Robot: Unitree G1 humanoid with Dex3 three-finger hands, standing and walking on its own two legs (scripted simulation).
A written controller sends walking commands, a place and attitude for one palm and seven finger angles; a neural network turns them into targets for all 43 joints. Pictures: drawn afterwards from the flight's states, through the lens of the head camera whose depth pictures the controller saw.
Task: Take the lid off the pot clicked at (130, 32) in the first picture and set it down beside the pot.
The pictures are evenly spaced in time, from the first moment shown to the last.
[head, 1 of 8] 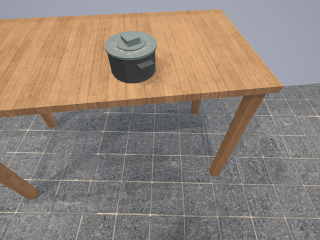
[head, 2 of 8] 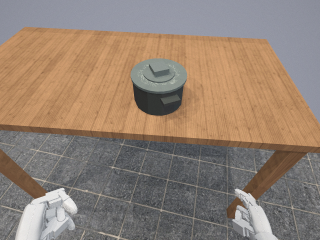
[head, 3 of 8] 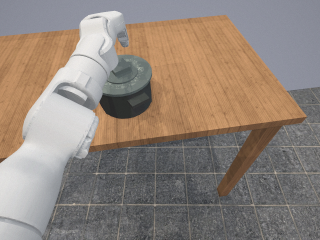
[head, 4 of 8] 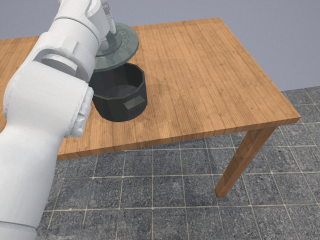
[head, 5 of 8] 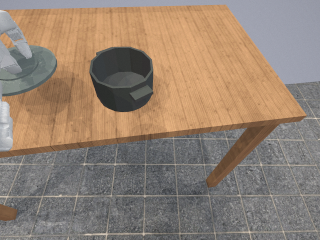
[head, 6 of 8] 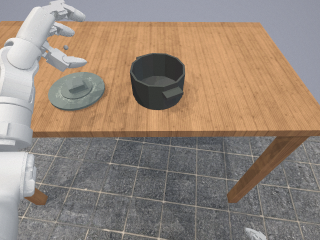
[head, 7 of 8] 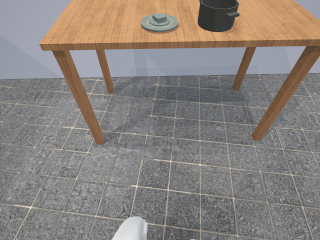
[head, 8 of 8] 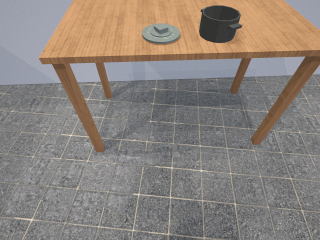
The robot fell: no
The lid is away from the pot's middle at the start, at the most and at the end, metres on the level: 0.00 0.26 0.26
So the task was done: yes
